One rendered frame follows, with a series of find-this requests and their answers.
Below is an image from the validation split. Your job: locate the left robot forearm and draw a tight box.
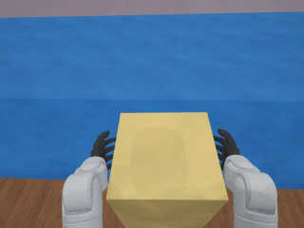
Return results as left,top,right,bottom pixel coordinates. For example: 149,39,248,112
62,156,108,228

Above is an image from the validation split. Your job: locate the right robot hand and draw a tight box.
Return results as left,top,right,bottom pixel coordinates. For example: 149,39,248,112
213,128,240,171

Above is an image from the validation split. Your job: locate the carton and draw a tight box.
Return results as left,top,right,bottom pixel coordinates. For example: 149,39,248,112
106,112,229,228

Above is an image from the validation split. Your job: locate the left robot hand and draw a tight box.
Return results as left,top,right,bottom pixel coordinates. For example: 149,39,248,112
90,130,117,171

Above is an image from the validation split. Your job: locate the right robot forearm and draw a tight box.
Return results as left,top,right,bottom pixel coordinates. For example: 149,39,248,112
223,155,278,228

